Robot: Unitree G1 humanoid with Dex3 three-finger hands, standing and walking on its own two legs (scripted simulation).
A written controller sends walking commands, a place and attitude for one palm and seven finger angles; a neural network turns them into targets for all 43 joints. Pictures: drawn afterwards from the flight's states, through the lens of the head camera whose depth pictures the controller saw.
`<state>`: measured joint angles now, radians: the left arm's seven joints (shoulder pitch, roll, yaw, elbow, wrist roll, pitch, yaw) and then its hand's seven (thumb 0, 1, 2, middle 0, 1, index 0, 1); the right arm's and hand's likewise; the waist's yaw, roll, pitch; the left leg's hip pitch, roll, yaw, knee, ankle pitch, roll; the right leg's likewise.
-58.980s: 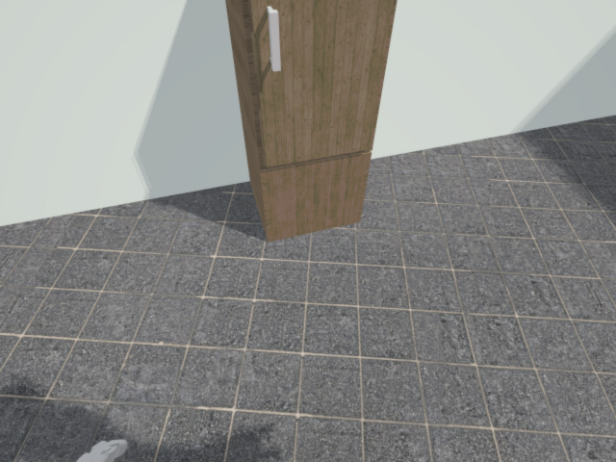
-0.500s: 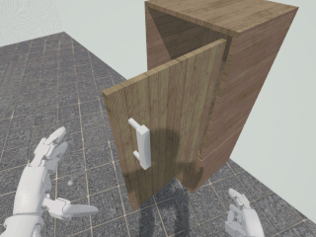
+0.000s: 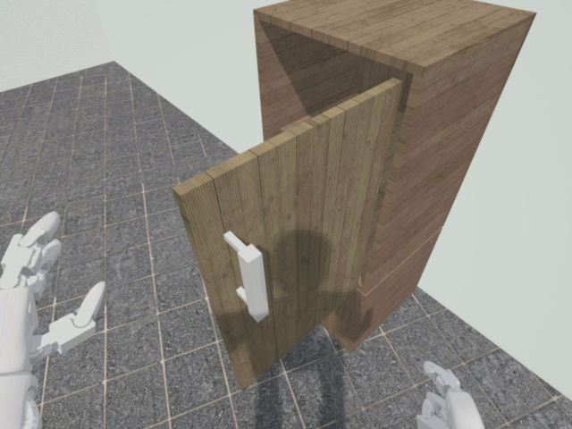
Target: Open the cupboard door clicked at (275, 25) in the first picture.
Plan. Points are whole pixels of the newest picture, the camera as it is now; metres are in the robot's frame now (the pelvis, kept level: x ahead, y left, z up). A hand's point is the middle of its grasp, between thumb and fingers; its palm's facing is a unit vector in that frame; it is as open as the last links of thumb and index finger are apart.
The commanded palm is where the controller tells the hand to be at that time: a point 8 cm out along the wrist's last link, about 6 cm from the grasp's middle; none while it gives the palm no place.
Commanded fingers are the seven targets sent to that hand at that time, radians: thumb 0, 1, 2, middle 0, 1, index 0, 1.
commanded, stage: draw the hand back to the body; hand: left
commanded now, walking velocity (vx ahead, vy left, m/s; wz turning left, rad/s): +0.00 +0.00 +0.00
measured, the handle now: (245, 277) +0.29 +0.10 +0.08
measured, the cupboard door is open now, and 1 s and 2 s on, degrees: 91 91 91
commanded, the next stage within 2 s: step back with the hand held close in 0.44 s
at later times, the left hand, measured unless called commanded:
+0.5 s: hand (84, 311) +0.19 +0.24 +0.15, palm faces +0.45 -0.80 -0.39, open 7.4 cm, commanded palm +0.13 +0.28 +0.16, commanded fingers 0.00 0.90 0.90 -0.20 -0.30 -0.20 -0.30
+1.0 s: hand (51, 341) +0.15 +0.26 +0.14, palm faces +0.35 -0.79 -0.51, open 7.4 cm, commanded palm +0.09 +0.31 +0.17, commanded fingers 0.00 0.90 0.90 -0.20 -0.30 -0.20 -0.30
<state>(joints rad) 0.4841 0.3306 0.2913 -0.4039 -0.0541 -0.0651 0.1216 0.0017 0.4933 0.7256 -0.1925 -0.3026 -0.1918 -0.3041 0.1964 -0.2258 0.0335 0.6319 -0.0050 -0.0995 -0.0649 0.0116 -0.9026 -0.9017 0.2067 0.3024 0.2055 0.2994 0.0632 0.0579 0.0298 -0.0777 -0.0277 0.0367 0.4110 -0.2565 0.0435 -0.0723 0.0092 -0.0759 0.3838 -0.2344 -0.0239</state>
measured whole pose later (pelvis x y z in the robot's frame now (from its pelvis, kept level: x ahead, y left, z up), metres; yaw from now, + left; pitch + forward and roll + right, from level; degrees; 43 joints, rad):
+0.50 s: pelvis +0.00 -0.02 +0.00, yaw +0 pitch -5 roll +0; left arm 0.46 0.33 0.32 -0.37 -0.07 -0.08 0.12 0.01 0.89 0.90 -0.21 -0.30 -0.21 -0.30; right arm 0.18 -0.22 0.02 0.65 0.00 -0.09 -0.07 0.01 -0.90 -0.90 0.21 0.30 0.20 0.30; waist 0.06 0.07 0.04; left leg -0.06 0.00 0.03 0.39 -0.24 0.02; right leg -0.05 0.04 -0.08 0.35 -0.21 -0.05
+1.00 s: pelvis -0.05 +0.01 -0.01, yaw -1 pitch +0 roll -1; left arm 0.58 0.43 0.40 -0.52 -0.05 -0.14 0.13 0.01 0.89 0.90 -0.21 -0.30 -0.21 -0.30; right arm 0.18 -0.23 -0.02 0.56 0.02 0.00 -0.08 0.01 -0.90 -0.90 0.20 0.30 0.20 0.30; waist 0.00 0.01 0.06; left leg -0.30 -0.03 0.06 0.51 -0.21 0.06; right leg -0.30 0.00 -0.07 0.48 -0.18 -0.02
